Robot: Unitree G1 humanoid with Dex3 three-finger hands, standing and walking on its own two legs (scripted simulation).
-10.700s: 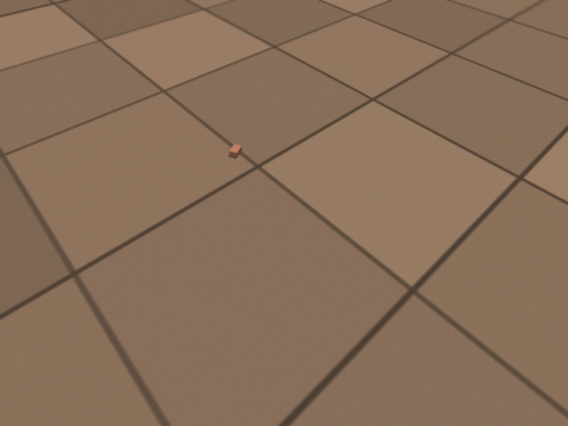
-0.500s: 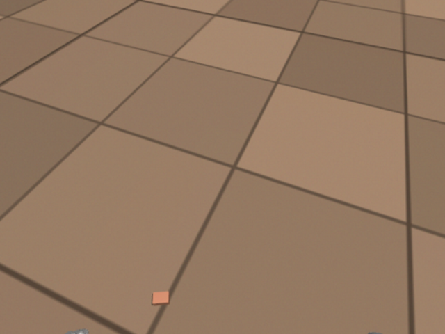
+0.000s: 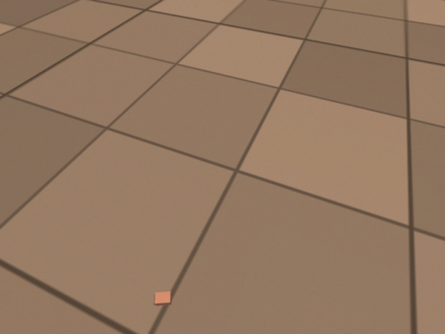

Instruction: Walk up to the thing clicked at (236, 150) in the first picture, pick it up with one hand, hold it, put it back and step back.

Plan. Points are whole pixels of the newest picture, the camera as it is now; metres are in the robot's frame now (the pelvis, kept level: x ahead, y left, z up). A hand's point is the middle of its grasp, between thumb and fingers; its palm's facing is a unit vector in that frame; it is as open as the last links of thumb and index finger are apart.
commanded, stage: walk up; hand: left
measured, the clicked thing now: (163, 298) +0.40 +0.25 -0.76
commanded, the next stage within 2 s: none
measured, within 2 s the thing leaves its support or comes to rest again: neither
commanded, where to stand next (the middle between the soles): +0.02 +0.01 m, yaw +1 degrees
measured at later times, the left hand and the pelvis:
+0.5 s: hand out of the picture +0.08 +0.25 -0.15, palm faces -0.02 -0.94 -0.34, open 7.4 cm; pelvis +0.00 +0.00 +0.00, yaw -1 degrees
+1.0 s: hand out of the picture +0.09 +0.30 -0.17, palm faces -0.01 -0.94 -0.33, open 7.4 cm; pelvis +0.02 +0.04 +0.00, yaw +0 degrees
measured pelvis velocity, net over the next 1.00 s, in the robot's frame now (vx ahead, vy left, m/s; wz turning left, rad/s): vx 0.02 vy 0.04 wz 0.00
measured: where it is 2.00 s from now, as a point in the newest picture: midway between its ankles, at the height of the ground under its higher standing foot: outside the picture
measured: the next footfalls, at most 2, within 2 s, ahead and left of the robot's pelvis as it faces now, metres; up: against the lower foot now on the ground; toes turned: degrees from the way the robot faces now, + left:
left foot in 0.74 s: +0.04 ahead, +0.13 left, +0.00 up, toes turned +2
right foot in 1.06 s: +0.10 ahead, -0.11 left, +0.00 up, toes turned +0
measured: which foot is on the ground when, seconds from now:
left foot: down 0.00-0.64, up 0.66-0.72, down 0.74-1.00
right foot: down 0.00-0.78, up 0.80-1.00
